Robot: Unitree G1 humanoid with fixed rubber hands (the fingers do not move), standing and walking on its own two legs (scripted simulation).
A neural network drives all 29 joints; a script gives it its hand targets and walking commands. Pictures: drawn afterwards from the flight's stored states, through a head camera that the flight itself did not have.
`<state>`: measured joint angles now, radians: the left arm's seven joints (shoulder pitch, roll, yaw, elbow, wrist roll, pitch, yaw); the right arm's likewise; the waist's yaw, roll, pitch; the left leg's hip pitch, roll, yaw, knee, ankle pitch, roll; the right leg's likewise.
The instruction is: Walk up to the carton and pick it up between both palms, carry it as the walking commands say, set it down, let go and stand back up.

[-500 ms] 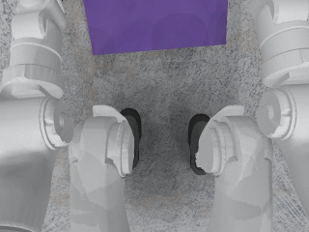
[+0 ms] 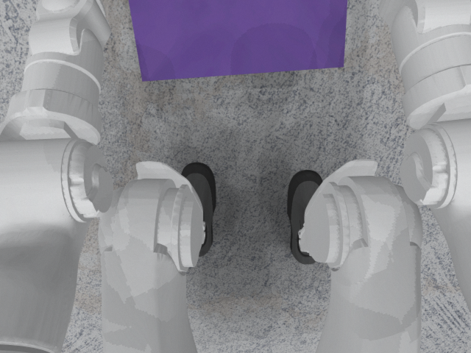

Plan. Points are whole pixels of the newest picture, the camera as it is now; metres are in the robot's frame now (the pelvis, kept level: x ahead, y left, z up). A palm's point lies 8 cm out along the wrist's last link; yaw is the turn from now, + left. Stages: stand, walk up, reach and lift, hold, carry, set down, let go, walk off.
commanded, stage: set down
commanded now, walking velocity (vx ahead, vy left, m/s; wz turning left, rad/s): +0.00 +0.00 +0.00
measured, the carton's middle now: out of the picture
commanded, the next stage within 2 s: let go in 1.86 s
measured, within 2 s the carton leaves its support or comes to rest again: neither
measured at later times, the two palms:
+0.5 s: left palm out of the picture +0.54 +0.23 -0.16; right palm out of the picture +0.57 -0.18 -0.16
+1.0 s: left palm out of the picture +0.55 +0.23 +0.00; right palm out of the picture +0.58 -0.19 +0.00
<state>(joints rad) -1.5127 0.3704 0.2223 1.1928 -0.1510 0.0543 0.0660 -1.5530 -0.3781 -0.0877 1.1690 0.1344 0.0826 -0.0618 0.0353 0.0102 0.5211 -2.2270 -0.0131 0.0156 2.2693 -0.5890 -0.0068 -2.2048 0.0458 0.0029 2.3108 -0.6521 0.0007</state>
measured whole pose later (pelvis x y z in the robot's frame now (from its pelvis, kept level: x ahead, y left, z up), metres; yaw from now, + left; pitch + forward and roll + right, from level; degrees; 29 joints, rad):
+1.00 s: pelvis +0.00 +0.00 +0.09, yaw +0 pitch +43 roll +1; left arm -1.39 0.39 0.25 0.97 -0.15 0.20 0.07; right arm -1.44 -0.45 -0.15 1.01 0.12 0.21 -0.04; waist 0.05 -0.01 0.14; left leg -2.16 -0.01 0.02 1.91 -0.51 0.01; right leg -2.14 0.03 0.01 1.94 -0.56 0.00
